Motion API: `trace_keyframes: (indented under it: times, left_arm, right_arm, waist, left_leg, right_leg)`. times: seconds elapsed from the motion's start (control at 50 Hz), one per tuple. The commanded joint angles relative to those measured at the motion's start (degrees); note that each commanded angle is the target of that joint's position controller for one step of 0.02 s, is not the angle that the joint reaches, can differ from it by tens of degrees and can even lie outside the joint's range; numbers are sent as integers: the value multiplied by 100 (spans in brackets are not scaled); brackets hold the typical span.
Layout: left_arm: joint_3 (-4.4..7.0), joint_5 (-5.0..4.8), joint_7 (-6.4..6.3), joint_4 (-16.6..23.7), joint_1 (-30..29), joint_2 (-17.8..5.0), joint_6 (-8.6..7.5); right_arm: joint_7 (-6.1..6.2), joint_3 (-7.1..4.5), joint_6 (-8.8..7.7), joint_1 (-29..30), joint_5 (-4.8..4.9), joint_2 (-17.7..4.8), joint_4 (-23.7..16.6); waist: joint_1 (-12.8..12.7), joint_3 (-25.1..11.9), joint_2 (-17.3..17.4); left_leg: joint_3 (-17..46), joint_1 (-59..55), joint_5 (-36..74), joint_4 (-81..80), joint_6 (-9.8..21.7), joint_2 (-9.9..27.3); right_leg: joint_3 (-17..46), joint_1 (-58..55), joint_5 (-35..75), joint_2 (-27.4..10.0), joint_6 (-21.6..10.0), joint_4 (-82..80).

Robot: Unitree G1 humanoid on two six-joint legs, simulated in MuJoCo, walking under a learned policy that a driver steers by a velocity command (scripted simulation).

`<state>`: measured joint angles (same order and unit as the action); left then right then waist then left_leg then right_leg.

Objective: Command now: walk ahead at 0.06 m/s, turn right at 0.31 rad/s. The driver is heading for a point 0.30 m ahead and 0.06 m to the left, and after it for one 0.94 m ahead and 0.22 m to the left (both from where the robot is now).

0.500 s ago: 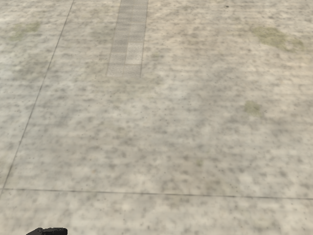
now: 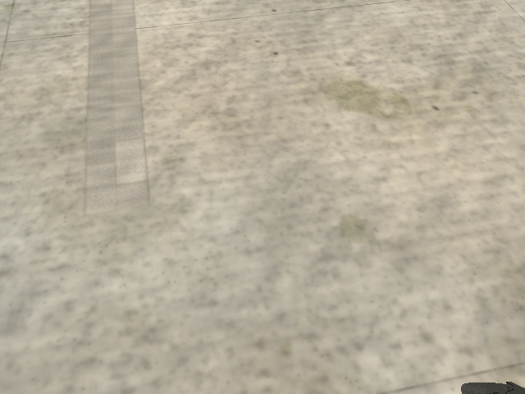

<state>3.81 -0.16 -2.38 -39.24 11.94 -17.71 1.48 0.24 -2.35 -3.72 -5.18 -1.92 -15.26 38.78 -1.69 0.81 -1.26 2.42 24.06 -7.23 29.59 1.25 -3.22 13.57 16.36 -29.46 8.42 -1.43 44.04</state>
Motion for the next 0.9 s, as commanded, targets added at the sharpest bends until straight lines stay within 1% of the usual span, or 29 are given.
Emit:
trace_keyframes:
  times: [0.02, 0.04, 0.06, 0.12, 0.16, 0.22, 0.26, 0.28, 0.3, 0.32, 0.34, 0.36, 0.38, 0.42, 0.46, 0.56, 0.62, 0.66, 0.68, 0.7, 0.72, 0.74, 0.76, 0.78, 0.8, 0.82, 0.84, 0.86, 0.9]
  left_arm:
    - [200, -13, -10, 160, 819, -925, -5]
    - [228, -33, -43, 145, 491, -906, 93]
    - [227, -27, -66, 150, 350, -834, 183]
    - [35, -36, 18, 104, 440, -190, 206]
    - [-10, -17, 52, 155, 187, -146, 125]
    - [30, -29, 94, 108, 169, -350, -37]
    - [28, -8, 125, -69, 407, -266, -145]
    - [27, 35, 133, -152, 581, -242, -203]
    - [57, 68, 116, -241, 996, -361, -268]
    - [159, 134, 88, -384, 1560, -755, -330]
    - [288, 146, 138, -387, 1441, -1126, -386]
    - [208, 167, 104, -316, 1145, -811, -505]
    - [145, 105, 80, -292, 931, -563, -596]
    - [112, 4, 83, -318, 869, -410, -659]
    - [90, 57, 98, -350, 920, -339, -667]
    - [144, 27, 119, -492, 1073, -583, -621]
    - [197, -61, 137, -608, 1203, -776, -579]
    - [235, -92, 139, -624, 1140, -912, -541]
    - [262, -100, 123, -617, 1106, -1008, -515]
    - [268, -103, 100, -596, 1040, -1050, -482]
    - [228, -75, 72, -546, 1116, -981, -506]
    - [68, 87, 87, -232, 1226, -481, -591]
    - [-89, 62, 145, -71, 1361, -184, -798]
    - [68, -147, 198, 59, 685, -729, -908]
    - [44, -227, 206, 182, 401, -713, -973]
    - [33, -114, 153, 160, 358, -626, -998]
    - [81, -3, 122, 127, 426, -657, -958]
    - [96, 31, 136, 100, 547, -649, -878]
    - [76, 106, 146, 76, 639, -531, -752]
  right_arm:
    - [3, -160, -11, -335, 95, -612, -348]
    - [-8, -142, 41, -259, 109, -568, -340]
    - [-15, -118, 86, -140, 139, -558, -344]
    - [-16, -51, 180, 39, 80, -422, -220]
    - [26, -148, 242, -122, 136, -727, -172]
    - [73, -248, 278, -460, 243, -1048, -85]
    - [92, -233, 322, -464, 349, -1020, -29]
    - [92, -199, 323, -449, 353, -901, -29]
    - [75, -132, 286, -215, 343, -662, -125]
    - [43, -19, 193, 194, 341, -214, -362]
    - [16, -55, 70, 349, 407, -371, -536]
    - [1, -174, 4, 219, 436, -670, -471]
    - [-40, -219, -14, -87, 435, -725, -327]
    - [-86, -230, -18, -232, 352, -660, -200]
    - [-161, -186, 6, -151, 333, -467, -201]
    - [-335, -33, 79, 510, 330, -194, -586]
    - [-425, -33, 90, 721, 342, -284, -785]
    - [-457, -100, 100, 598, 333, -440, -857]
    - [-449, -180, 119, 266, 317, -583, -815]
    - [-421, -322, 142, -528, 323, -807, -624]
    - [-323, -506, 193, -1423, 349, -1136, -391]
    - [-178, -658, 249, -2034, 347, -1743, -279]
    - [-187, -589, 172, -1921, 329, -1858, -440]
    - [-213, -459, 103, -1774, 281, -1380, -410]
    - [-204, -397, 57, -1563, 272, -1181, -361]
    - [-198, -361, 32, -1160, 276, -1076, -399]
    - [-199, -314, 13, -854, 221, -927, -478]
    - [-185, -291, 9, -662, 171, -860, -558]
    - [-153, -301, -40, -602, 204, -845, -516]
  waist:
    - [6, -1122, 964]
    - [68, -932, 655]
    - [82, -723, 584]
    - [-73, -638, 967]
    - [155, -518, 1357]
    - [256, -533, 1223]
    - [40, -263, 1109]
    - [-82, -208, 1014]
    - [-307, -225, 739]
    - [-543, -235, -333]
    - [-544, 276, -1175]
    - [-384, 621, -924]
    - [-185, 629, -853]
    - [-163, 539, -653]
    - [-198, 420, -491]
    - [-408, 610, -506]
    - [-389, 723, -459]
    - [-171, 546, -532]
    - [66, 244, -625]
    - [540, -249, -562]
    - [967, -759, -363]
    - [986, -1348, 939]
    - [689, -2456, 1504]
    - [935, -1894, 878]
    - [776, -1101, 745]
    - [484, -661, 242]
    - [250, -460, 314]
    - [75, -377, 436]
    - [-34, -304, 469]
  left_leg:
    - [2883, -2245, 3141, -685, 1669, 2497]
    - [2348, -2027, 2410, -703, 1383, 2121]
    - [2044, -1713, 1893, -812, 1242, 1920]
    - [1089, -983, -443, -1332, 826, 1118]
    - [1189, -926, -1431, -1581, 900, 1101]
    - [1583, -1027, -2183, -1686, 1045, 1416]
    - [1581, -456, -2606, -1719, 929, 1266]
    - [1508, -94, -2662, -1611, 755, 1101]
    - [1311, 668, -2554, -1078, 480, 888]
    - [366, 1684, -2195, 343, 58, 193]
    - [36, 2280, -2067, 1415, 21, 84]
    - [495, 2492, -1834, 2147, 66, 319]
    - [629, 2742, -1520, 2439, 104, 336]
    - [675, 2962, -955, 2616, 53, 475]
    - [392, 2646, -412, 2617, -82, 486]
    - [-226, 1764, 414, 1497, -200, 658]
    - [-479, 1442, 165, 1006, 41, 619]
    - [-722, 936, -218, 820, 294, 397]
    - [-893, 361, -381, 795, 427, 170]
    - [-1013, -722, -224, 557, 609, -99]
    - [-752, -2269, -57, 466, 819, -171]
    - [1632, -4215, -719, 142, 1472, 1170]
    - [4728, -4804, -1724, -1095, 2309, 2341]
    - [4177, -4407, -1855, -1383, 1942, 2155]
    - [3317, -3574, -1485, -1362, 1726, 1931]
    - [2700, -2680, -933, -1377, 1552, 1653]
    - [2248, -2015, -331, -1444, 1469, 1427]
    - [2039, -1560, -77, -1601, 1473, 1273]
    - [1782, -1071, 417, -1768, 1596, 1197]
  right_leg:
    - [-33, 1294, -927, -358, 516, 2315]
    - [-161, 1410, -584, -402, 610, 2521]
    - [-190, 1404, -359, -452, 669, 2525]
    - [-856, 546, 248, -694, 705, 1031]
    - [-1228, 294, 154, -657, 641, 209]
    - [-1340, -82, 456, -683, 341, -829]
    - [-1495, -808, 1205, -617, 37, -1897]
    - [-1459, -1256, 1276, -647, -118, -2151]
    - [-1006, -1978, 1022, -1125, -355, -2314]
    - [241, -2400, -286, -2090, -766, -2813]
    - [1708, -1843, -1195, -3055, -1303, -3601]
    - [1709, -1716, -985, -3052, -1355, -3668]
    - [1241, -1970, -454, -2847, -1152, -3615]
    - [391, -2395, 884, -2623, -840, -3574]
    - [-402, -2186, 1968, -2381, -714, -3561]
    - [-1483, -1457, 2670, -2224, -646, -3629]
    - [-1725, -1596, 3037, -2408, -592, -3511]
    - [-1961, -1783, 4735, -2471, -492, -2992]
    - [-2121, -1824, 5989, -2456, -415, -2405]
    - [-2332, -1646, 6820, -2322, -285, -1370]
    - [-2410, -786, 6498, -2125, -93, -87]
    - [-2417, 1364, 3045, -1504, 254, 2143]
    - [-1149, 2308, -337, -631, 366, 3531]
    - [-631, 2849, 80, -963, 284, 3766]
    - [-785, 2971, 520, -1192, 156, 3488]
    - [-823, 2718, 916, -1431, 125, 2990]
    - [-810, 2328, 1158, -1577, 134, 2599]
    - [-788, 2019, 1312, -1634, 160, 2472]
    - [-900, 1844, 1447, -1609, 325, 2161]
